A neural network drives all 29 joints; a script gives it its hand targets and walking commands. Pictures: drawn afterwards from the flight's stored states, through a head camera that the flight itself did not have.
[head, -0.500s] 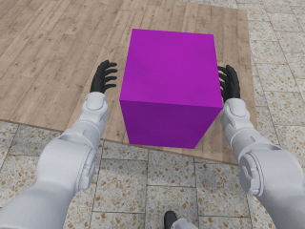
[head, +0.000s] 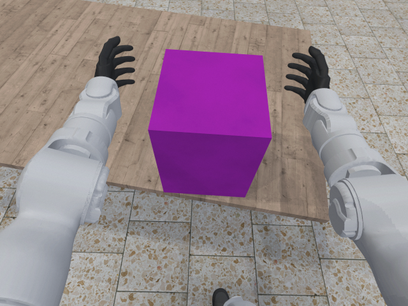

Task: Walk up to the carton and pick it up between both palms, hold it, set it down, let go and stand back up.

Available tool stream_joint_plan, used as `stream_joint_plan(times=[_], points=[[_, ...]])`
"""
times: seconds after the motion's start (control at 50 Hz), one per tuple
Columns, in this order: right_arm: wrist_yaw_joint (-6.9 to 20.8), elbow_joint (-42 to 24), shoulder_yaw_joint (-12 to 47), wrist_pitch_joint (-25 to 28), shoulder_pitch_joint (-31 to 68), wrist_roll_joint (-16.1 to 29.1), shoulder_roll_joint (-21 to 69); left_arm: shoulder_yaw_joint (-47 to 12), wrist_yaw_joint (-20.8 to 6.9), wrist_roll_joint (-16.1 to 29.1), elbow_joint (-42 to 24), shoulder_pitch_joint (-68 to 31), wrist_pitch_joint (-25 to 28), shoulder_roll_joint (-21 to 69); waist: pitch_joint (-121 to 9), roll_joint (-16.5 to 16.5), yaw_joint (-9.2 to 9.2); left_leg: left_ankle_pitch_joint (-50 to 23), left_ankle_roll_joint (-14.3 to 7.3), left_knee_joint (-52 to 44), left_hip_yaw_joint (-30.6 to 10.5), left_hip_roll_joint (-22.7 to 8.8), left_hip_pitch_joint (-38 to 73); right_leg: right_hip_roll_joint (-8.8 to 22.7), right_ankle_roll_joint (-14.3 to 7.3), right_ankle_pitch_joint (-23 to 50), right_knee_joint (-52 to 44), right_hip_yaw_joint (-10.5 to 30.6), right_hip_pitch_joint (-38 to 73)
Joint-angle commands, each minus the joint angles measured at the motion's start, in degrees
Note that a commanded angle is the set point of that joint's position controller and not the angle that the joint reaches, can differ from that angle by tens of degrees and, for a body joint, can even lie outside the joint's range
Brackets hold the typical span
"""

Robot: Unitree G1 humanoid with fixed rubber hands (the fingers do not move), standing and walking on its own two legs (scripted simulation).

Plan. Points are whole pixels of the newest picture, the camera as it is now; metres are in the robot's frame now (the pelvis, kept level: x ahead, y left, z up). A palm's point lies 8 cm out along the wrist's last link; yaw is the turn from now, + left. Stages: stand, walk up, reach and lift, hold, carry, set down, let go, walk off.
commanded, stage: set down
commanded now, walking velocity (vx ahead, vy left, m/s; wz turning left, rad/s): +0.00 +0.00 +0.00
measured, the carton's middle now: (208, 129) +0.49 -0.07 +0.01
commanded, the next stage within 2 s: none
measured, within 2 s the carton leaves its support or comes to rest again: neither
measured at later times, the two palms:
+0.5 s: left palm (105, 113) +0.48 +0.13 +0.10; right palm (312, 113) +0.42 -0.24 +0.11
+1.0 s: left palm (94, 140) +0.43 +0.16 +0.08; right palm (309, 143) +0.38 -0.23 +0.08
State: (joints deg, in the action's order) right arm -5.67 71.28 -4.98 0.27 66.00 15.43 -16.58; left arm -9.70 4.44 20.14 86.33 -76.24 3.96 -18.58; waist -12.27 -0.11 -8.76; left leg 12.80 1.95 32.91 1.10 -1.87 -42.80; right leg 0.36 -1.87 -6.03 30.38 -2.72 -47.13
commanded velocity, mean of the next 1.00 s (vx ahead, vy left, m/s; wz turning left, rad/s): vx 0.00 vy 0.00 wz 0.00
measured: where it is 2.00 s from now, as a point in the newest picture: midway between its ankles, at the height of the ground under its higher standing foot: outside the picture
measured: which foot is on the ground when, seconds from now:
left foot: down 0.00-1.00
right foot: down 0.00-1.00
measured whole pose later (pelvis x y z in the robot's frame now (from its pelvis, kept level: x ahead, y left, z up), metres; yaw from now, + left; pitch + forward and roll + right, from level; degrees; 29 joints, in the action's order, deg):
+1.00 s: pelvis +0.01 +0.01 +0.02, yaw +0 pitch +8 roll -1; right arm -6.3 61.6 -1.4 9.6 39.7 16.9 -13.6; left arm -1.4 1.3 10.7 66.7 -45.2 7.4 -12.9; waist -4.6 -1.0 -5.7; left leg 13.9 1.1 28.6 0.1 -1.8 -22.4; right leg -0.4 -0.7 -5.8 23.5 -2.0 -25.5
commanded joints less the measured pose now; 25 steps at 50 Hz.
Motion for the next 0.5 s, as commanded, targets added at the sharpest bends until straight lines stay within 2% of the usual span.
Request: stream_joint_plan(times=[0.0,0.02,0.04,0.06,0.08,0.1,0.12,0.14,0.16,0.18,0.2,0.22,0.24,0.26,0.28,0.3,0.32,0.34,0.36,0.38,0.4,0.42,0.44,0.46,0.48], points=[[-1.0,-13.3,-0.5,2.3,22.8,-0.4,-12.1,3.7,-0.6,-2.3,-12.3,-26.9,1.4,-9.6,-47.6,-2.4,0.05,-10.9,1.1,-4.0,1.4,3.7,16.7,-1.5,3.9,24.7,-0.2,-0.1,37.1],[-1.2,-13.6,0.4,2.6,18.8,-0.3,-11.5,4.3,-0.8,-3.1,-13.9,-22.1,1.8,-8.9,-45.9,-1.5,0.21,-11.6,1.1,-4.6,1.2,3.7,15.1,-1.8,3.8,26.7,-0.1,0.2,40.2],[-1.5,-13.7,-0.8,2.4,25.8,0.8,-10.9,3.7,-0.9,-2.6,-15.0,-29.2,1.7,-9.1,-45.8,-5.4,-0.2,-10.8,1.5,-4.9,1.5,4.2,13.3,-1.7,3.6,25.7,-0.1,0.6,39.7],[-1.3,-14.2,-2.2,1.8,27.2,0.0,-11.1,4.0,-0.2,-2.6,-15.2,-29.9,1.1,-8.6,-46.6,-5.7,-0.59,-9.6,1.6,-5.5,0.7,3.6,15.3,-2.0,3.5,22.8,-0.6,0.4,38.3],[-1.1,-11.9,-0.9,0.7,25.5,0.3,-10.8,2.7,-0.1,-2.0,-13.2,-27.5,0.4,-7.3,-42.7,-3.5,-0.94,-7.2,1.2,-5.7,0.3,3.1,15.2,-2.0,3.4,19.7,-1.5,0.5,35.7],[-0.9,-11.0,-0.9,0.3,24.9,0.4,-10.4,1.2,-0.2,-1.2,-11.7,-26.1,-0.2,-5.7,-40.8,-3.0,-2.3,-5.2,1.5,-5.8,0.3,2.6,15.9,-2.3,3.3,18.2,-2.0,-0.5,33.9],[-1.5,-14.6,-1.1,0.2,26.3,0.2,-11.9,2.6,-0.8,-0.2,-12.6,-30.1,0.3,-10.0,-42.1,-1.5,-2.34,-2.9,0.2,-5.3,1.0,3.3,15.1,-1.3,4.2,19.3,-2.2,0.1,34.7],[-1.3,-10.4,2.2,0.3,15.2,0.3,-10.0,1.1,-1.2,-1.0,-10.4,-18.2,0.5,-5.8,-38.0,0.4,-2.91,-5.0,0.7,-6.1,-0.2,2.6,15.8,-1.4,4.0,21.5,-2.1,0.5,37.9],[-2.0,-11.2,0.4,1.3,14.1,-0.7,-11.8,1.3,-2.0,-1.5,-10.8,-20.1,2.0,-8.9,-37.2,-2.4,-3.24,-4.9,1.5,-5.3,1.1,3.1,15.3,-0.8,4.2,22.1,-1.9,0.0,37.5],[-1.8,-12.1,-1.7,0.9,30.1,0.3,-11.6,1.7,-2.1,0.4,-10.5,-33.7,2.1,-9.4,-38.4,-3.4,-2.77,-0.9,1.1,-6.3,0.2,3.3,11.8,-1.0,3.8,16.7,-1.7,0.5,34.5],[-1.3,-7.8,3.2,1.3,7.6,-0.2,-8.3,1.0,-2.5,-3.2,-8.8,-10.2,1.8,-3.8,-34.1,-1.9,-2.58,-6.9,1.2,-6.5,-0.2,2.8,17.1,-1.1,3.9,23.3,-2.0,0.6,40.2],[-1.5,-12.8,1.7,2.5,13.0,0.1,-9.8,4.3,-3.4,-4.8,-11.2,-16.6,2.9,-7.1,-37.1,-1.7,-1.05,-8.1,1.0,-5.7,0.6,3.1,15.0,-0.8,4.2,25.4,-1.6,0.5,41.1],[-1.5,-12.4,3.6,3.6,8.9,0.8,-7.9,5.7,-3.9,-6.5,-10.9,-10.4,3.3,-5.5,-34.6,-0.8,-0.21,-9.0,0.4,-6.7,0.7,3.4,14.0,-1.0,4.3,27.8,-1.1,1.3,45.4],[-1.6,-17.7,4.3,5.0,9.6,3.0,-7.6,8.0,-4.1,-8.3,-17.0,-9.6,3.3,-5.6,-39.4,-1.4,1.92,-15.1,0.4,-7.0,1.1,3.7,12.9,-1.4,4.8,36.4,-0.1,1.9,52.1],[-1.3,-19.4,3.9,5.7,14.2,3.3,-7.5,9.8,-3.6,-9.4,-19.9,-12.4,3.2,-6.5,-40.8,-2.4,2.55,-16.7,0.5,-7.6,0.6,4.3,9.6,-1.3,4.7,40.5,1.5,2.4,55.4],[-0.6,-17.9,3.6,5.3,11.9,3.4,-7.1,9.8,-3.4,-10.0,-19.7,-9.4,2.3,-4.2,-37.5,-1.5,1.65,-15.7,0.6,-8.8,0.3,3.8,9.6,-1.7,4.7,38.9,1.6,2.5,55.4],[-0.7,-20.3,2.3,5.1,15.2,2.7,-8.3,11.2,-3.0,-10.0,-21.8,-13.8,2.0,-7.4,-37.2,-0.7,1.51,-12.3,0.2,-9.3,0.5,4.2,10.4,-1.5,5.1,35.0,0.1,2.4,53.6],[-0.2,-20.7,3.9,5.6,9.7,3.6,-8.1,10.4,-2.4,-10.3,-22.9,-6.6,1.6,-4.5,-34.2,-0.6,1.76,-13.3,0.3,-9.6,-0.2,3.8,14.7,-2.1,5.1,32.9,-0.7,2.0,51.2],[-0.4,-18.3,3.1,5.3,8.9,3.7,-8.3,9.3,-2.5,-9.8,-22.6,-7.0,1.2,-5.0,-31.3,-1.6,0.31,-12.0,0.4,-9.5,0.2,3.9,17.1,-2.5,5.0,30.1,-2.4,1.8,47.9],[-1.0,-23.3,1.8,5.8,12.9,3.7,-9.4,10.5,-2.4,-8.8,-27.4,-12.4,1.4,-7.1,-33.1,-1.4,0.27,-10.3,0.0,-8.9,0.4,4.1,17.7,-2.1,5.3,28.3,-2.6,1.8,46.2],[-1.0,-23.8,2.3,5.7,10.5,3.3,-9.1,8.9,-1.9,-8.3,-28.9,-10.8,1.6,-5.2,-35.8,-1.0,-0.12,-10.0,0.3,-8.3,0.3,3.8,20.8,-2.4,5.1,27.2,-2.5,1.3,44.9],[-0.9,-25.4,0.5,5.2,14.0,2.0,-9.5,9.1,-1.7,-7.2,-29.4,-13.9,1.3,-5.9,-37.3,-0.2,0.43,-8.1,0.4,-8.4,0.4,3.6,19.6,-2.6,5.0,23.9,-2.6,1.0,43.7],[-1.1,-26.4,2.5,5.3,7.2,2.0,-7.8,9.3,-1.8,-7.5,-31.8,-8.1,1.4,-4.4,-37.5,1.0,0.7,-11.5,0.3,-7.8,0.2,3.9,21.2,-2.5,5.3,29.4,-2.0,1.2,45.7],[-1.0,-26.6,2.1,5.7,8.7,1.8,-7.9,10.4,-1.7,-8.3,-32.5,-7.9,1.4,-2.6,-38.4,0.7,1.75,-14.0,0.7,-8.0,0.1,3.5,22.5,-3.1,5.4,30.2,-1.7,0.8,45.9],[-0.9,-26.3,-0.5,5.4,14.5,0.2,-8.9,10.1,-1.4,-7.8,-33.1,-14.3,1.5,-5.5,-39.2,-1.0,1.97,-11.9,1.0,-7.8,0.6,3.8,20.3,-2.9,5.1,25.9,-1.7,0.3,43.8]])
